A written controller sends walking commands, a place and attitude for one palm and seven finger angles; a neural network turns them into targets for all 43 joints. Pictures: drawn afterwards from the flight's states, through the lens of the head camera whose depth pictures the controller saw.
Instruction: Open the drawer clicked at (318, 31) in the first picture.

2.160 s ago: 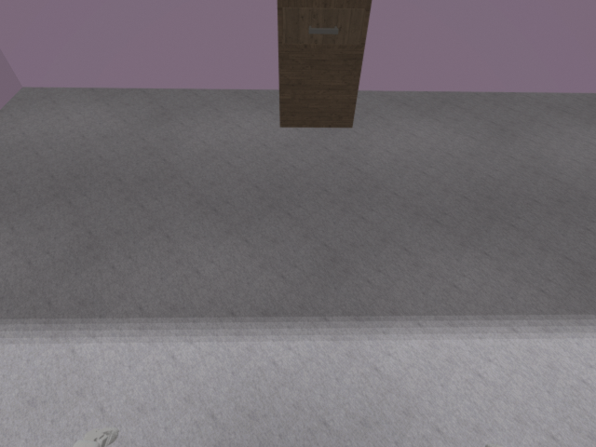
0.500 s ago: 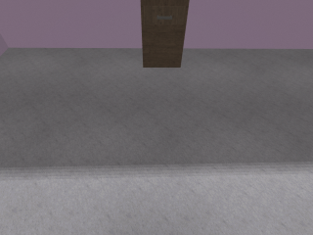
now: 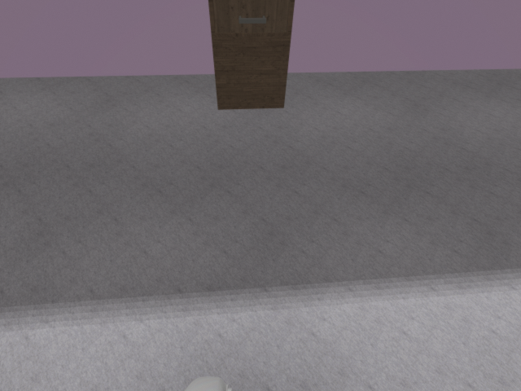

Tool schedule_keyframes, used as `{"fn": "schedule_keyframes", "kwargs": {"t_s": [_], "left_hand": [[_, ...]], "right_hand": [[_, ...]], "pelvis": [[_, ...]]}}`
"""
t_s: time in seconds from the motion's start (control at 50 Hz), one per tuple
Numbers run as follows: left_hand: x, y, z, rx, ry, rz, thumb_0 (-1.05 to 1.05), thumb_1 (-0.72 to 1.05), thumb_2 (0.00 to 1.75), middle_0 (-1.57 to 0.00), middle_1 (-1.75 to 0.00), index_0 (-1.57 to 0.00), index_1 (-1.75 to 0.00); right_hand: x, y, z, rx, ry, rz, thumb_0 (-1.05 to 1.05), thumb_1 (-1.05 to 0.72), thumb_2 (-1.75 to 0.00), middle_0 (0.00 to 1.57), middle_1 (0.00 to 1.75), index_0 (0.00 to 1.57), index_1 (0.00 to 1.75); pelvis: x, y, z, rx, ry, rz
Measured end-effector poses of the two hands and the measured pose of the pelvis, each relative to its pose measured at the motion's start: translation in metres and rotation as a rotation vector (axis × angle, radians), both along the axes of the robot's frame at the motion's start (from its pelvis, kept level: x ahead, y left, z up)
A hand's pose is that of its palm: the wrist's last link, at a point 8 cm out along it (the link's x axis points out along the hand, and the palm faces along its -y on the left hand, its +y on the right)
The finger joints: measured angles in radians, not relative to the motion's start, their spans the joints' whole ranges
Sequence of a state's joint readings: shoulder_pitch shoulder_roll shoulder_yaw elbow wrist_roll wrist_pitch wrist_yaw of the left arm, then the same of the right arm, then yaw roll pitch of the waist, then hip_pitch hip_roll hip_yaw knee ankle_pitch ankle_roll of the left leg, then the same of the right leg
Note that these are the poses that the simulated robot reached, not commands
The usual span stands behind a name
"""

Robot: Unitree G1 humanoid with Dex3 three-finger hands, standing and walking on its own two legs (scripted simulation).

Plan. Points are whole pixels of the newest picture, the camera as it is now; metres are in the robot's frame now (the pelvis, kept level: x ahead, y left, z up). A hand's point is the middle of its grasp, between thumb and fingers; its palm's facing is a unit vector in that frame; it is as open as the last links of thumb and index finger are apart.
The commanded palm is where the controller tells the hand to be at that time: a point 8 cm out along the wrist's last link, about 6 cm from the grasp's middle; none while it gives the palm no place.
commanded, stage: walk to a spot facing it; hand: left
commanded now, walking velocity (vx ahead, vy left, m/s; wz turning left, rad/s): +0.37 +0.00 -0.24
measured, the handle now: (252, 19) +1.80 +0.24 -0.19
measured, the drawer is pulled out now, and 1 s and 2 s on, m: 0.00 0.00 0.00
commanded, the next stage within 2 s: none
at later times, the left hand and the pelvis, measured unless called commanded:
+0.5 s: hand (175, 280) +0.33 +0.22 -0.15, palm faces -0.17 -0.96 -0.20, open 7.4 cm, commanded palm none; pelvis +0.19 +0.05 +0.01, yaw -11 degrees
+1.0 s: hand (203, 243) +0.44 +0.18 -0.18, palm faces -0.15 -0.97 -0.19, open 7.2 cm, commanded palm none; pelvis +0.42 +0.00 +0.00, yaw -12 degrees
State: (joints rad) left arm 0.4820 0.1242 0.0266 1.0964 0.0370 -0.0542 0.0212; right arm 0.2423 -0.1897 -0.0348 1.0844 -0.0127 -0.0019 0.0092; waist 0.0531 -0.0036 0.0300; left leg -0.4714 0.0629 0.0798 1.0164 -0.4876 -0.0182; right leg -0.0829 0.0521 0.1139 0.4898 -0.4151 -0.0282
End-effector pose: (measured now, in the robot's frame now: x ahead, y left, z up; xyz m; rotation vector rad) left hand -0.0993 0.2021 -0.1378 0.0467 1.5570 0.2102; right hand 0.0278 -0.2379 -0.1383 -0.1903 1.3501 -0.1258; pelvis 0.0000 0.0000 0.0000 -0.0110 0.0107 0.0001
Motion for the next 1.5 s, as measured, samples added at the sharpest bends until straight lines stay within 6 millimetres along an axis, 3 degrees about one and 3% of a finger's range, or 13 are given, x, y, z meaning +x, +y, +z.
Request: {"fn": "schedule_keyframes", "kwargs": {"t_s": [0.1, 0.18, 0.28, 0.38, 0.5, 0.64, 0.7, 0.76, 0.96, 1.08, 1.18, 1.34, 1.5], "left_hand": [[0.012, 0.017, -0.002, -0.049, 0.127, -0.014, 0.0, 0.91, 0.9, -0.2, -0.3, -0.2, -0.3], [0.06, 0.051, -0.019, -0.042, 0.127, -0.057, 0.0, 0.91, 0.9, -0.2, -0.3, -0.2, -0.3], [0.183, 0.087, -0.014, 0.015, -0.075, -0.151, 0.0, 0.91, 0.9, -0.2, -0.29, -0.2, -0.29], [0.309, 0.092, 0.006, 0.039, -0.284, -0.236, 0.0, 0.91, 0.9, -0.19, -0.29, -0.19, -0.29], [0.43, 0.063, 0.02, 0.025, -0.406, -0.354, 0.0, 0.91, 0.9, -0.19, -0.29, -0.19, -0.29], [0.543, -0.002, 0.012, -0.004, -0.486, -0.474, 0.0, 0.91, 0.9, -0.2, -0.29, -0.19, -0.29], [0.56, -0.018, 0.009, -0.014, -0.503, -0.452, 0.0, 0.91, 0.9, -0.2, -0.29, -0.2, -0.29], [0.553, -0.022, 0.008, -0.017, -0.438, -0.418, 0.0, 0.91, 0.9, -0.2, -0.29, -0.2, -0.29], [0.545, 0.024, 0.0, 0.034, -0.213, -0.31, -0.02, 0.94, 0.9, -0.2, -0.29, -0.2, -0.29], [0.559, 0.043, -0.025, -0.007, -0.069, -0.27, -0.01, 0.92, 0.9, -0.2, -0.29, -0.2, -0.29], [0.622, 0.039, -0.013, -0.025, -0.095, -0.304, 0.0, 0.92, 0.9, -0.2, -0.29, -0.2, -0.29], [0.752, 0.007, 0.007, -0.019, -0.24, -0.363, 0.0, 0.93, 0.9, -0.2, -0.29, -0.2, -0.29], [0.886, -0.057, 0.011, -0.001, -0.343, -0.49, 0.0, 0.92, 0.9, -0.2, -0.29, -0.19, -0.29]], "right_hand": [[0.103, 0.028, 0.013, 0.003, -0.215, 0.007, 0.01, -0.91, -0.9, 0.2, 0.3, 0.2, 0.3], [0.15, 0.046, 0.014, -0.024, -0.338, -0.016, 0.01, -0.91, -0.9, 0.2, 0.3, 0.2, 0.3], [0.137, 0.062, 0.019, -0.016, -0.259, -0.111, 0.0, -0.91, -0.9, 0.2, 0.3, 0.2, 0.3], [0.111, 0.054, 0.021, -0.047, -0.135, -0.206, -0.02, -0.96, -0.9, 0.2, 0.3, 0.21, 0.3], [0.077, 0.06, 0.015, -0.015, 0.059, -0.305, -0.01, -0.93, -0.9, 0.2, 0.3, 0.2, 0.3], [0.063, 0.069, 0.002, 0.071, 0.276, -0.417, 0.0, -0.91, -0.9, 0.2, 0.3, 0.2, 0.3], [0.086, 0.061, -0.001, 0.092, 0.304, -0.426, 0.01, -0.91, -0.9, 0.2, 0.3, 0.2, 0.3], [0.138, 0.042, 0.0, 0.079, 0.233, -0.406, 0.01, -0.91, -0.9, 0.2, 0.3, 0.2, 0.3], [0.352, -0.014, 0.014, -0.021, -0.104, -0.272, 0.02, -0.95, -0.9, 0.2, 0.3, 0.2, 0.3], [0.452, -0.019, 0.02, -0.1, -0.232, -0.211, 0.01, -0.93, -0.9, 0.2, 0.3, 0.2, 0.3], [0.47, 0.001, 0.026, -0.08, -0.192, -0.254, 0.0, -0.92, -0.9, 0.2, 0.3, 0.2, 0.3], [0.454, 0.034, 0.019, 0.026, 0.015, -0.375, 0.01, -0.92, -0.9, 0.2, 0.3, 0.2, 0.3], [0.446, 0.04, 0.003, 0.131, 0.216, -0.505, 0.01, -0.91, -0.9, 0.2, 0.3, 0.2, 0.3]], "pelvis": [[0.039, 0.023, -0.003, -0.004, 0.004, -0.036], [0.071, 0.042, -0.015, -0.008, -0.021, -0.088], [0.106, 0.051, 0.001, 0.007, -0.03, -0.131], [0.144, 0.055, 0.011, 0.021, -0.014, -0.163], [0.192, 0.046, 0.012, 0.027, -0.013, -0.192], [0.26, 0.009, -0.005, 0.02, -0.016, -0.221], [0.283, -0.004, -0.007, 0.008, -0.03, -0.221], [0.307, -0.011, 0.001, -0.002, -0.031, -0.223], [0.395, -0.009, 0.007, -0.032, -0.016, -0.219], [0.46, 0.008, -0.009, -0.028, -0.035, -0.237], [0.5, 0.01, 0.005, -0.015, -0.035, -0.256], [0.565, -0.005, 0.018, 0.003, -0.025, -0.282], [0.634, -0.05, 0.005, 0.02, -0.027, -0.315]]}}
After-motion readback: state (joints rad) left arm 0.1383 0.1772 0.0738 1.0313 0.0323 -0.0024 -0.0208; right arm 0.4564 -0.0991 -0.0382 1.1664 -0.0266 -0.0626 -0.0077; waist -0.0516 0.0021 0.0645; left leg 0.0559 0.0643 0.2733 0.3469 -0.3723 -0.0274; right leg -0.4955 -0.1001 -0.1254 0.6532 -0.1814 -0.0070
